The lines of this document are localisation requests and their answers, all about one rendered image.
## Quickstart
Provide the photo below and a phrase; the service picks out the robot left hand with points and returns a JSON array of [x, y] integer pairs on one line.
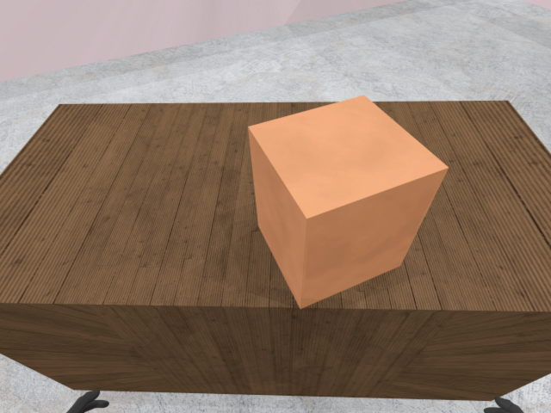
[[87, 402]]

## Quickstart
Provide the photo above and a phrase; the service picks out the carton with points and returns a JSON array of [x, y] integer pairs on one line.
[[341, 191]]

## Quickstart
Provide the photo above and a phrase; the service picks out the pedestal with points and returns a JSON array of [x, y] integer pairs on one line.
[[131, 260]]

